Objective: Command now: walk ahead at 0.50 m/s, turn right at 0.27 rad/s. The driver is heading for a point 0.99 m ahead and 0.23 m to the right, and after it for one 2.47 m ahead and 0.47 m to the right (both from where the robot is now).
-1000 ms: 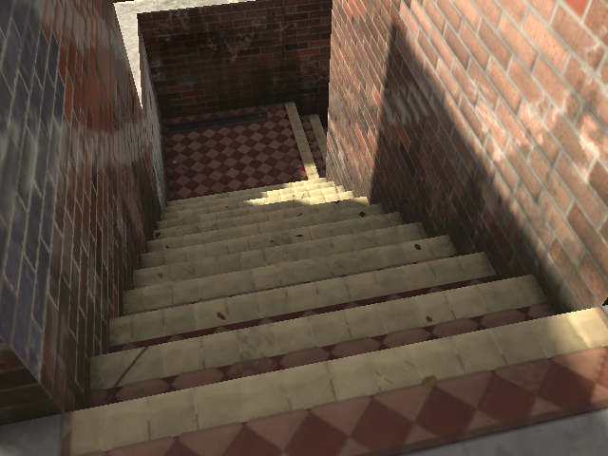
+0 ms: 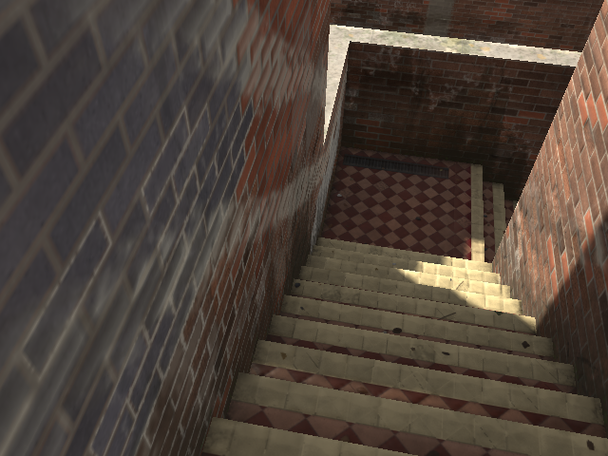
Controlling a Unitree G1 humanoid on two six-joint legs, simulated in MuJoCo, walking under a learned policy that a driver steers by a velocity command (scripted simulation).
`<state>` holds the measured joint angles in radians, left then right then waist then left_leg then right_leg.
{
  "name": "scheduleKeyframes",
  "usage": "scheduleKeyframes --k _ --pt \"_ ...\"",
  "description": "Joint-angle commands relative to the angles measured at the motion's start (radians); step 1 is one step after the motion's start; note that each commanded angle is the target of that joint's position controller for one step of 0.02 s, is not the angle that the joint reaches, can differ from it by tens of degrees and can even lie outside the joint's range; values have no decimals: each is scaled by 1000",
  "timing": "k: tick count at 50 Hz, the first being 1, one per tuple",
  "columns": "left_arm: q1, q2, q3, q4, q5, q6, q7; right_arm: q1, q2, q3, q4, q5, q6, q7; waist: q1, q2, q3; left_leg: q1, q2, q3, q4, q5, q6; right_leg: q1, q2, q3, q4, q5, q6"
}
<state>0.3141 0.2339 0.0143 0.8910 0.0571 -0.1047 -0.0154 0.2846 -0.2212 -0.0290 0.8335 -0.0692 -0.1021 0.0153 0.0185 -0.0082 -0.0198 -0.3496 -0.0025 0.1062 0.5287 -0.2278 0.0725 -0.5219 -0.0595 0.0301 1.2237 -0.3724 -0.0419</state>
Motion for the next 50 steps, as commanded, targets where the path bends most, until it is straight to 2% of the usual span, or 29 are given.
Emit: scheduleKeyframes --k 1,5,9,11,14,15,21,22,24,25,26,27,28,29,31,32,33,35,37,38,39,40,42,43,45,46,48,49,50 --pt "-50 46 4 -85 -4 6 -1 78 -33 -10 -22 -25 -12 -28 -14 45 -39 118 308 -264 -300 216 216 -183 -84 72 -49 111 35" --pt "52 -32 -25 -43 38 32 -66 220 -57 -19 63 -87 -29 -27 -12 57 -17 82 259 -92 -213 303 191 -220 -78 42 -73 375 28" --pt "-79 10 -21 -78 48 25 -63 240 29 34 113 -52 -41 -36 -43 70 -7 201 270 -82 -97 186 149 -389 -113 108 -282 650 10" --pt "-165 8 -25 -114 32 33 -68 348 29 48 176 -75 -40 -46 -86 47 33 237 327 -99 -38 145 158 -439 -115 78 -357 735 20" --pt "-166 17 -6 -112 43 56 -53 272 17 69 133 -77 -34 -33 -72 100 65 -121 247 35 62 -115 82 -28 -57 -49 -507 945 -2" --pt "-147 11 1 -94 44 74 -47 277 24 73 137 -44 -29 -29 -73 90 113 -184 256 32 71 -180 78 26 -45 -81 -548 903 -7" --pt "-302 -36 -17 -89 51 78 -38 445 -55 35 240 -18 38 -50 -200 16 208 191 389 -128 291 -254 52 -96 -98 -60 -958 684 11" --pt "-239 -16 -8 -58 46 74 -32 446 -61 30 250 -28 50 -45 -182 -2 191 217 368 -114 373 -214 46 -32 -95 -82 -1002 714 14" --pt "287 145 83 152 19 51 -31 367 -60 45 267 -86 74 27 62 -136 24 -83 247 48 869 -221 -55 686 -41 -159 -1040 1034 -46" --pt "413 287 129 183 45 66 -56 461 -9 50 284 -72 76 85 84 -248 -222 -359 94 76 1294 -620 -106 1133 -97 -48 -643 1197 -159" --pt "480 361 144 181 8 61 -61 447 2 46 221 -43 49 99 80 -236 -399 -474 75 -25 1449 -618 -129 1304 -168 98 -532 1249 -239" --pt "555 338 150 215 22 56 -57 249 -68 25 141 0 28 88 155 -176 -266 -640 45 -2 1581 -625 -142 1215 -182 150 -597 1190 -262" --pt "427 295 135 143 -12 42 -59 40 -81 31 -18 52 -17 54 165 -230 -206 -921 54 -83 1631 -589 -134 1111 -328 410 -731 643 -391" --pt "351 135 86 167 21 36 -77 39 -83 35 25 49 -23 33 114 -38 -51 -964 137 -167 1532 -419 -70 845 -332 402 -776 382 -318" --pt "197 22 22 117 51 20 -92 219 -28 40 99 22 -1 -2 -63 119 104 -649 215 -255 1054 -80 -30 210 -325 308 -818 276 -329" --pt "128 -53 -13 102 45 3 -66 180 35 58 90 -17 21 6 -86 50 155 -597 240 -274 898 111 6 38 -236 264 -834 213 -274" --pt "92 -76 -23 76 5 -10 -39 219 42 51 136 -28 37 29 -80 39 156 -490 215 -222 665 317 -5 -94 -193 170 -840 214 -263" --pt "144 34 -21 96 41 -26 -34 230 27 45 161 -42 42 87 -98 -84 78 -295 131 -141 768 444 -25 -250 -102 123 -711 259 -257" --pt "285 -10 -40 152 30 -50 -3 105 -5 48 118 -62 43 94 -9 -13 50 -568 184 -239 501 684 -47 32 -140 182 -592 257 -251" --pt "135 126 24 96 -130 -19 18 47 -49 0 48 71 54 13 -112 -26 -40 -216 93 -160 330 836 -58 -69 -117 175 -603 94 -190" --pt "132 123 16 85 -139 0 19 7 -59 -2 60 83 64 -5 -72 -12 -46 -82 66 -132 344 859 -61 -133 -101 136 -576 -10 -157" --pt "220 -4 -45 127 67 -23 -4 11 -34 40 110 -55 64 50 -2 -43 173 -270 131 -168 285 823 -62 -199 -94 103 -559 -54 -199" --pt "292 -8 -46 143 77 -9 -17 -4 -41 41 86 -88 73 82 14 -49 160 -249 97 -126 224 747 -49 -126 -114 147 -462 -143 -230" --pt "313 8 -51 175 88 -13 -28 23 -30 42 91 -81 67 88 -22 -59 150 -224 106 -157 328 738 -45 -97 -162 184 -412 -32 -238" --pt "317 48 -40 158 46 -2 -1 -119 -59 46 57 -40 60 80 56 -1 156 -315 119 -136 52 589 -46 127 -181 221 -362 -58 -214" --pt "306 69 -36 161 41 3 2 -129 -54 42 52 -49 55 77 52 -42 154 -241 100 -107 49 498 -45 124 -188 232 -332 36 -210" --pt "265 116 -19 158 63 27 -8 7 -81 25 108 -34 47 68 6 -6 150 -46 107 -105 -27 474 -21 122 -199 188 -173 74 -157" --pt "250 97 -4 182 39 45 -18 76 -114 3 161 -9 46 52 -16 59 140 3 139 -119 -347 484 -1 244 -155 125 -47 65 -104" --pt "271 137 -1 197 63 60 -57 291 -174 -34 238 8 22 43 -90 75 57 358 57 1 -328 561 9 138 -87 32 198 204 -94"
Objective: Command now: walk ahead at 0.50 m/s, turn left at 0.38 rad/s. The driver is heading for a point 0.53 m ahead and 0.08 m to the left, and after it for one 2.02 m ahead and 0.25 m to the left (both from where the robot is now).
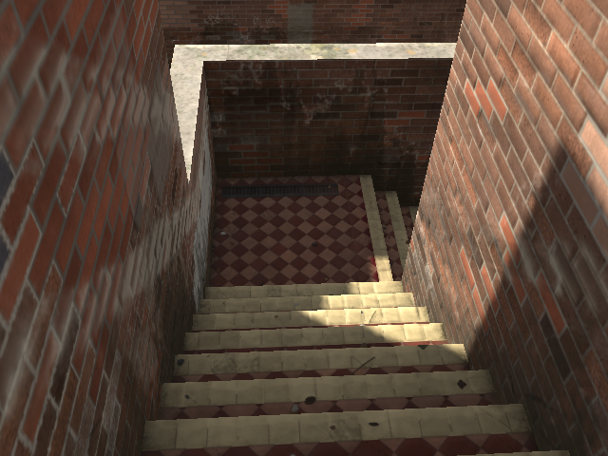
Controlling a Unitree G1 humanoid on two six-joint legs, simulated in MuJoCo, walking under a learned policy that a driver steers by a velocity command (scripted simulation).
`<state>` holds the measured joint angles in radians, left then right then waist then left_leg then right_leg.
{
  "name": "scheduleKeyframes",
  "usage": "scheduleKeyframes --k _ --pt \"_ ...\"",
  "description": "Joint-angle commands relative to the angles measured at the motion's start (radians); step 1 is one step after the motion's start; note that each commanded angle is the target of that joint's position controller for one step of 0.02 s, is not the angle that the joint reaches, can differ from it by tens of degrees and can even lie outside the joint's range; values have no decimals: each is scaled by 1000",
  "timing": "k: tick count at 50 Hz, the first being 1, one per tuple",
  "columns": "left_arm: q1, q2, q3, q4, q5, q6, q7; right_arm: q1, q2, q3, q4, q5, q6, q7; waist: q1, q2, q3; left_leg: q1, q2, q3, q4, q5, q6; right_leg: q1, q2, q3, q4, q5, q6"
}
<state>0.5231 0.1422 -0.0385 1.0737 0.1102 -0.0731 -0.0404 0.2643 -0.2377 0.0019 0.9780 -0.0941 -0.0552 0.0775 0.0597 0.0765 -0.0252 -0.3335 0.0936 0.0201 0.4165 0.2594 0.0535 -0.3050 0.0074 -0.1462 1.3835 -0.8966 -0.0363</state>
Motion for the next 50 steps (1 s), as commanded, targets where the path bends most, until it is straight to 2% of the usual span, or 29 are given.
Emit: scheduleKeyframes --k 1,3,4,5,7,8,11,13,15,17,19,21,22,24,25,26,27,28,30,31,33,36,40,44,46,47,48,49,50 --pt "150 192 57 40 26 15 -83 578 -263 -112 149 20 -23 -13 -217 181 -130 758 45 -15 186 432 214 -411 2 115 606 421 -31" --pt "-86 161 64 -119 -45 5 -95 544 -261 -105 165 15 -32 9 -211 107 -105 775 152 -290 157 302 275 -879 39 72 799 142 -12" --pt "-194 97 35 -203 -59 -9 -63 435 -139 -65 134 27 -36 7 -179 40 -61 619 260 -467 59 -273 289 -991 -36 185 626 304 -46" --pt "-216 149 47 -214 -67 -18 -21 368 -44 -34 129 13 -36 16 -137 -25 63 360 251 -520 26 -547 303 -1002 -96 224 555 353 -65" --pt "-119 51 5 -165 -41 -18 32 213 78 19 87 -23 -60 -16 -14 -119 116 -43 116 -373 37 -509 243 -817 -205 276 145 792 -65" --pt "-108 45 9 -151 -40 -21 32 74 94 31 23 1 -89 -37 -9 -123 128 -350 34 -228 6 -370 250 -522 -192 232 -166 1051 -39" --pt "-53 82 22 -144 -27 -20 4 179 -66 19 41 -6 -116 -53 37 12 31 -592 -52 -216 207 -201 247 -208 -72 46 45 1002 71" --pt "-324 144 22 -245 11 -5 6 460 63 41 149 23 -116 -94 -156 -26 6 62 -14 -361 413 -372 200 -788 -148 238 -339 1145 70" --pt "-407 123 6 -253 -19 -16 4 544 122 50 131 53 -99 -122 -221 -110 -2 64 -78 -375 552 -523 199 -699 -118 219 -744 1392 70" --pt "-327 85 6 -299 -40 -10 10 290 -4 26 20 7 -73 -72 -83 -8 29 -572 -125 -374 449 -657 235 -54 -18 81 -603 1274 47" --pt "-223 117 25 -317 1 8 5 206 -47 13 -61 7 -88 -54 -19 -48 73 -671 -125 -442 556 -724 242 126 6 82 -544 1105 47" --pt "-328 174 37 -348 -45 24 0 273 -44 14 -37 2 -82 -54 -103 -52 106 -252 -99 -573 708 -627 238 -83 -37 189 -970 913 3" --pt "-200 198 54 -284 -80 15 2 244 -84 -8 -37 25 -69 -37 -55 -75 80 -69 -119 -557 873 -494 216 -92 -60 185 -1205 982 -31" --pt "371 262 104 -79 -22 -13 -2 361 12 22 12 6 -67 70 71 -220 -172 -552 -206 -399 1550 -469 123 773 -187 182 -896 1391 -209" --pt "224 271 89 -142 -15 -12 -31 534 97 24 12 19 -66 97 -55 -271 -225 -960 -283 -216 1814 -1041 52 937 -354 381 -618 1928 -418" --pt "100 313 123 -144 38 10 -32 449 64 38 -91 42 -32 78 15 -198 -140 -1175 -215 -278 1877 -877 11 842 -509 667 -793 1416 -432" --pt "24 229 102 -130 29 16 -28 301 47 35 -127 17 1 49 23 -60 -8 -1306 -147 -312 1792 -685 0 659 -483 713 -884 878 -376" --pt "-34 138 71 -112 18 10 -31 259 44 33 -128 1 13 22 -28 44 56 -1257 -111 -295 1655 -538 19 449 -370 564 -918 617 -292" --pt "-109 -43 12 -88 9 -47 14 340 112 54 -98 -38 11 34 -140 -40 175 -929 36 -198 1239 -153 59 -113 -194 341 -948 734 -203" --pt "-204 -27 13 -122 -26 -92 33 274 71 44 -115 -23 4 49 -121 -23 172 -704 30 -114 958 48 53 -384 -144 239 -980 666 -220" --pt "-160 101 21 -72 -21 -124 44 112 90 50 -139 -27 6 73 -100 -114 109 -448 44 -86 979 201 3 -563 -97 263 -935 491 -215" --pt "-98 115 0 -104 -35 -146 79 10 -50 22 -140 -52 -32 41 -27 -14 36 -544 11 -143 529 420 -14 -259 -90 249 -679 635 -158" --pt "14 167 -9 -112 -43 -84 41 -102 -78 37 -161 -70 -13 28 26 -73 116 -401 -58 -40 364 202 -41 -256 -109 372 -563 370 -218" --pt "-49 224 18 -161 -67 -45 37 -219 -68 53 -244 -54 -9 40 71 -82 128 -366 -44 -32 -10 -103 -48 41 -140 537 -416 701 -231" --pt "-60 256 31 -164 -57 -29 7 -53 -105 32 -188 -25 -25 32 21 -49 88 -58 -61 -9 -135 -132 -16 0 -105 493 -228 815 -223" --pt "-165 258 27 -174 16 -24 -39 367 -163 -3 -61 -24 -44 24 -146 -97 33 357 -59 -18 45 62 17 -262 -107 515 19 956 -201" --pt "83 159 22 -83 -19 -34 -85 558 -198 -34 -1 -23 -48 7 -153 241 -133 693 52 -84 -86 341 194 -391 37 307 467 513 -48" --pt "177 172 31 -87 -45 -27 -102 425 -243 -48 -66 -34 -25 17 -73 163 -288 1005 228 -238 354 747 358 -774 89 177 797 95 -4" --pt "-46 169 28 -199 -63 -29 -98 460 -267 -77 -52 -41 -20 7 -156 55 -247 996 260 -351 272 564 382 -993 50 130 765 125 24"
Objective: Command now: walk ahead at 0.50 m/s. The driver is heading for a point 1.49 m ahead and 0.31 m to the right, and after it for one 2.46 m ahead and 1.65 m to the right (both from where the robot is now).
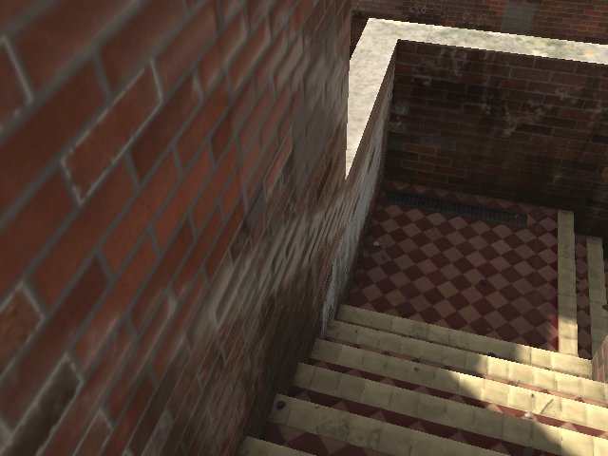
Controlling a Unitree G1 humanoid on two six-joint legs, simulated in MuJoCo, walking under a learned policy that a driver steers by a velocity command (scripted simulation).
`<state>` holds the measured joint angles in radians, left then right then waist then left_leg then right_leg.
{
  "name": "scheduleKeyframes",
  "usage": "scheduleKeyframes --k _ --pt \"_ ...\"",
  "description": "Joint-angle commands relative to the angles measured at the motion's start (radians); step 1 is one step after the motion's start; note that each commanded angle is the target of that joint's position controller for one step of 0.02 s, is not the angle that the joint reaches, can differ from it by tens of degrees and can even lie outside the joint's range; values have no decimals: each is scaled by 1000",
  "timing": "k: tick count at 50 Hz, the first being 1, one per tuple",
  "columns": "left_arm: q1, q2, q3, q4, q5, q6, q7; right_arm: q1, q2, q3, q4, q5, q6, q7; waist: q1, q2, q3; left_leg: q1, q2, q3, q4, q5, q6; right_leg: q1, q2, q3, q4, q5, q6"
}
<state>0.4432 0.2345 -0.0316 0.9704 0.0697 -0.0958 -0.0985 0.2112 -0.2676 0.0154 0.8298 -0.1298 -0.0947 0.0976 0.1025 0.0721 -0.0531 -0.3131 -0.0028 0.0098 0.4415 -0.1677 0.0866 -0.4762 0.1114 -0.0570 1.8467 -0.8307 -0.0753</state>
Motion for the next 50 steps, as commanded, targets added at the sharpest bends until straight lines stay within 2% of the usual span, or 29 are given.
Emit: scheduleKeyframes --k 1,2,3,4,7,10,14,16,17,18,19,20,21,23,25,26,27,29,32,35,36,38,40,42,43,44,45,47,50 --pt "-151 35 -5 -190 -35 -1 -26 419 -183 -81 78 -2 19 -35 -218 -73 -131 816 391 -408 135 395 299 -915 -128 97 181 169 60" --pt "-199 44 1 -191 -34 5 -1 359 -109 -61 88 19 19 -42 -178 -170 17 509 352 -392 74 101 256 -904 -178 117 61 294 52" --pt "-115 14 -7 -159 0 4 9 192 86 2 79 13 -2 -61 -58 -227 69 189 268 -243 98 139 175 -727 -271 200 -365 640 23" --pt "-22 52 11 -99 22 14 -1 147 100 10 65 19 -14 -66 -20 -143 154 -175 241 -186 38 178 218 -462 -271 158 -509 802 13" --pt "22 25 17 -32 48 20 -42 184 -68 -26 92 31 -75 -73 0 -12 54 -512 139 -91 156 146 222 -63 -169 36 -434 991 52" --pt "-199 91 20 -76 28 14 3 278 26 4 133 58 -84 -117 -138 -77 39 -66 164 -125 358 -47 140 -402 -255 179 -1049 1388 74" --pt "-82 70 28 -22 60 26 4 194 -48 4 106 8 -52 -64 -12 -3 92 -506 172 -91 463 -93 115 175 -143 -6 -814 1272 70" --pt "-369 126 44 -115 2 31 1 242 -96 -17 105 75 -29 -103 -164 -81 208 -67 263 -203 531 -46 65 -157 -212 38 -1366 955 59" --pt "-356 128 46 -114 0 42 21 303 -113 -33 147 53 -6 -98 -180 -59 178 104 241 -206 611 -14 50 -145 -252 77 -1505 998 4" --pt "-20 113 63 -6 21 33 31 303 -126 -29 171 -23 -5 -57 -55 6 54 -101 264 -142 796 283 77 331 -174 -41 -1216 1116 -12" --pt "174 184 106 39 -15 18 30 178 -106 -27 152 14 12 -19 66 -129 85 -212 204 -147 1118 105 55 492 -186 18 -1605 1011 -51" --pt "414 300 143 117 14 25 42 312 -43 -19 159 -5 13 38 100 -390 -137 -542 -51 43 1738 -518 -31 960 -272 88 -1161 1721 -270" --pt "426 328 151 104 8 8 32 257 -39 -33 78 58 11 68 76 -335 -210 -898 -86 -25 1795 -624 -65 1162 -370 368 -1158 1855 -323" --pt "226 252 128 97 10 8 24 101 -13 -11 -49 89 -1 27 20 -98 -10 -1162 25 -173 1606 -409 -56 832 -491 593 -1258 971 -296" --pt "71 -35 24 96 49 3 21 192 54 19 8 33 8 -28 -119 1 196 -1060 186 -237 1213 38 0 261 -415 500 -1340 700 -217" --pt "22 -50 5 100 51 -11 29 189 54 17 26 13 19 -22 -151 -28 227 -888 188 -175 1129 160 8 2 -334 447 -1355 676 -223" --pt "-106 -46 2 33 6 -35 46 151 34 8 44 17 29 -9 -148 -32 166 -529 153 -94 828 413 -1 -292 -208 270 -1370 577 -225" --pt "-106 101 12 29 29 -70 57 131 42 20 58 26 24 39 -169 -85 87 -202 103 -7 978 509 -74 -542 -123 209 -1248 553 -204" --pt "101 60 -6 49 -1 -80 108 -54 -39 13 16 20 17 -3 -26 -53 42 -388 75 -78 402 712 -96 -159 -91 298 -980 504 -173" --pt "102 130 16 10 27 -28 50 -70 -24 26 -28 31 28 4 -41 -119 95 -168 32 -43 263 550 -116 -202 -123 440 -943 444 -221" --pt "77 151 15 -3 45 -30 31 68 -29 18 16 -8 28 4 -124 -167 74 -28 14 -35 494 553 -112 -276 -130 501 -859 559 -224" --pt "114 92 31 -28 -36 -25 54 -52 -55 1 -7 7 34 -7 -29 -69 154 -344 62 -111 -50 203 -94 196 -145 576 -746 675 -196" --pt "80 158 41 16 27 1 1 182 -57 -19 75 41 33 -2 -137 -83 98 167 -16 74 -11 353 -45 -15 -97 529 -576 917 -207" --pt "159 21 30 18 6 3 -70 705 -189 -94 243 42 12 -2 -266 100 -109 847 217 -132 150 794 171 -448 40 347 161 524 -83" --pt "281 -2 42 15 -32 3 -75 523 -233 -90 175 61 14 19 -140 125 -146 899 381 -319 239 1168 342 -757 88 171 383 85 -22" --pt "133 48 38 -83 -34 11 -51 403 -194 -92 157 18 31 1 -191 47 -54 761 440 -440 127 826 348 -905 4 149 362 148 -21" --pt "-12 89 50 -132 -28 22 -27 379 -97 -72 173 35 38 -12 -199 -17 28 609 437 -484 53 359 318 -994 -65 180 281 230 -18" --pt "-81 -25 10 -136 23 24 -9 218 174 13 158 29 9 -43 -72 -163 160 115 291 -260 5 242 208 -784 -250 240 -271 686 -62" --pt "-128 -39 16 -80 36 25 -50 133 55 7 149 57 -52 -73 -59 -24 131 -583 63 -10 47 162 162 4 -237 47 -638 1217 -8"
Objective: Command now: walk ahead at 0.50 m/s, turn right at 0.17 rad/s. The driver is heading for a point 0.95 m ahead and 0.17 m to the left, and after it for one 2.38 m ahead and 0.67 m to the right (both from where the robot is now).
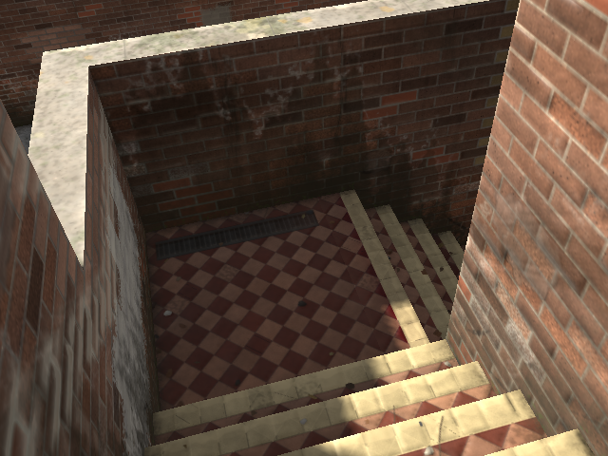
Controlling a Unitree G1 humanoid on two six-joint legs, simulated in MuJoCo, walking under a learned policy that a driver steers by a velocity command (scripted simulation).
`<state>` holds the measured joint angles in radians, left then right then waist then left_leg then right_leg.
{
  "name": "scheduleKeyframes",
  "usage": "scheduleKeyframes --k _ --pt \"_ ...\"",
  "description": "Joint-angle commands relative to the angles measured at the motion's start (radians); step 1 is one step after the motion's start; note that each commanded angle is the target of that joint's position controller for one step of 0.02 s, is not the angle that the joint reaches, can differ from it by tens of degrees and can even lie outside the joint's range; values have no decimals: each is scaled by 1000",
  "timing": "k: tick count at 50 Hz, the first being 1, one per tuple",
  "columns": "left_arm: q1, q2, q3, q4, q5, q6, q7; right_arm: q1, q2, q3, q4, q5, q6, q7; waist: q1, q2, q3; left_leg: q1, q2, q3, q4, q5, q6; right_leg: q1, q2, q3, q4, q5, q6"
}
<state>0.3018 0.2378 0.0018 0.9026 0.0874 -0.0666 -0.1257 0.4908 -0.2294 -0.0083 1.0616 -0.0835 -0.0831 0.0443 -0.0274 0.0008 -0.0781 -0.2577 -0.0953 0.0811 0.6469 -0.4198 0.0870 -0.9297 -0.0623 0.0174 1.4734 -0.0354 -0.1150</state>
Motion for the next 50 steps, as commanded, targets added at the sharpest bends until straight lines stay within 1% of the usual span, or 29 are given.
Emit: scheduleKeyframes --k 1,3,5,7,11,12,13,14,15,16,18,19,21,23,24,32,34,35,36,37,38,40,41,42,43,44,46,49,50 --pt "107 -48 -22 5 14 -9 -35 -146 -65 16 -82 12 -73 -18 120 89 96 -703 147 -85 -81 467 145 579 10 -99 -136 356 64" --pt "-65 53 -2 -41 47 -6 -11 72 -49 22 -12 20 -87 -52 -20 30 132 -228 210 -228 78 333 127 131 -47 15 -482 447 69" --pt "-200 68 -6 -64 17 -15 15 171 -60 23 -4 22 -74 -68 -88 -21 134 -140 204 -272 204 196 94 149 -25 -25 -813 628 59" --pt "-230 27 -18 -86 18 6 10 181 -94 18 10 20 -43 -38 -71 50 173 -221 224 -343 181 237 132 307 2 -73 -815 504 68" --pt "-126 36 -8 -77 9 22 15 138 -79 13 32 29 -16 -7 -34 -25 236 -88 290 -466 341 362 158 491 -44 10 -1137 288 46" --pt "-126 56 24 -23 -139 -4 88 111 -107 -39 8 92 28 -65 -69 -98 170 -131 160 -240 599 451 155 704 39 -100 -1207 304 79" --pt "45 53 17 26 -142 -7 113 170 -100 -35 22 106 39 -86 -6 -123 66 -225 119 -173 857 446 130 963 17 -142 -1182 529 63" --pt "536 191 76 109 -20 -10 46 282 33 24 97 -37 10 65 196 -255 -142 -610 43 -267 1231 154 -8 1543 -151 27 -907 858 -202" --pt "455 261 108 104 11 1 4 314 29 4 73 14 -8 113 140 -151 -269 -827 29 -181 1466 -419 -19 1678 -345 96 -729 1026 -311" --pt "392 266 113 101 56 23 6 168 -24 -7 -1 81 -12 105 166 -27 -162 -947 59 -201 1403 -340 -29 1504 -388 168 -838 871 -276" --pt "223 183 93 102 26 32 7 75 -37 -5 -39 73 -19 48 93 59 86 -1016 135 -238 1331 -105 -10 979 -399 276 -1064 -148 -262" --pt "100 -31 18 69 36 16 25 129 16 17 -7 32 -3 27 0 119 149 -904 223 -330 993 253 8 734 -358 191 -1101 -113 -200" --pt "106 -87 -10 89 16 -27 71 72 48 2 15 5 15 48 0 57 215 -600 233 -248 582 575 9 405 -264 -12 -1140 -36 -203" --pt "94 0 -2 106 31 -49 89 96 78 3 35 -14 6 89 -52 -41 131 -420 208 -183 650 684 -4 298 -189 -60 -1045 -60 -154" --pt "122 -42 -17 130 24 -66 104 81 73 4 20 -39 4 91 -34 -30 132 -513 244 -249 456 799 -9 404 -192 -72 -1007 -10 -127" --pt "369 -9 -23 249 55 -59 88 -195 38 6 -59 -33 42 35 68 -21 249 -435 245 -191 102 928 -44 607 -304 10 -741 -308 -82" --pt "355 -13 -16 234 18 -41 107 -345 13 7 -102 -20 43 22 119 6 303 -398 248 -131 -144 798 -42 641 -297 -12 -724 -364 -46" --pt "382 52 -3 250 55 -33 93 -276 34 6 -96 -45 46 21 76 -51 272 -206 198 -81 85 776 -40 558 -322 -5 -666 -218 -41" --pt "326 70 13 232 1 -12 105 -356 -4 2 -110 -21 48 15 107 12 305 -333 228 -111 -178 574 -46 679 -333 8 -673 -285 -34" --pt "328 109 31 230 -7 8 128 -410 -4 8 -133 -25 44 9 136 25 303 -279 219 -97 -269 521 -41 732 -330 15 -608 -265 -20" --pt "285 112 39 231 10 11 114 -258 -17 -7 -53 -7 31 15 97 30 281 -68 189 -61 -219 653 -37 620 -293 -70 -424 -339 18" --pt "276 136 52 274 34 17 52 153 -215 -108 87 -10 5 31 -109 125 112 436 118 32 -327 767 20 426 -130 -203 128 -302 74" --pt "360 56 56 255 2 4 26 297 -315 -134 125 -28 -4 29 -77 302 -106 820 255 -161 -6 1299 199 131 13 -228 510 -806 127" --pt "182 48 63 145 -43 -26 20 446 -294 -130 175 -46 -23 35 -159 250 -151 910 305 -254 -26 1287 249 -52 23 -192 564 -830 115" --pt "12 18 46 60 -62 -47 38 464 -208 -111 195 -43 -27 31 -197 204 -64 844 358 -350 -112 951 260 -209 -8 -156 592 -808 92" --pt "-108 11 43 -28 -83 -63 65 347 -122 -77 148 14 -38 32 -159 125 9 695 440 -521 -146 503 284 -365 -51 -45 495 -720 95" --pt "-103 -15 26 -40 -23 -69 115 69 117 30 70 -15 -55 18 12 -132 112 175 431 -445 -101 345 183 -195 -178 152 -23 -270 68" --pt "34 -22 28 19 -15 -34 120 -178 -13 27 -75 20 -75 -7 128 30 157 -637 226 -228 -68 424 202 460 -65 -9 -323 97 111" --pt "192 -67 -1 81 -6 -27 84 -134 -79 17 -59 -9 -89 -1 172 59 104 -787 161 -152 31 457 181 662 9 -109 -181 238 131"
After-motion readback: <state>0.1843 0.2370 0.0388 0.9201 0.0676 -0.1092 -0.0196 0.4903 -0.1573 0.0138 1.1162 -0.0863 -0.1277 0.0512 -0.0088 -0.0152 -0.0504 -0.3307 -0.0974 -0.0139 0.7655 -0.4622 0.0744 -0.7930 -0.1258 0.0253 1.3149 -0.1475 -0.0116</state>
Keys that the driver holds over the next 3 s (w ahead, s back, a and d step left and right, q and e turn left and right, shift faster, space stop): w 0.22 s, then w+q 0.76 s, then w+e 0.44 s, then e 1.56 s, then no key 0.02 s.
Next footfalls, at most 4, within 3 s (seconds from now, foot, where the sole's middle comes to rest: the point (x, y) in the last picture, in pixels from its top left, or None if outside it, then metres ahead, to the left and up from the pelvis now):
0.26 right None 0.28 -0.10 -0.95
0.80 left None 0.46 0.18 -1.14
1.20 right None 0.75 0.06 -1.34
1.66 left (249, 451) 0.94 0.28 -1.53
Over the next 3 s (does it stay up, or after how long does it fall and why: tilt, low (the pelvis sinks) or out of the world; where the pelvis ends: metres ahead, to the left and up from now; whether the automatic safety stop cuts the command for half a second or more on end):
stays up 0.96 0.25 -0.78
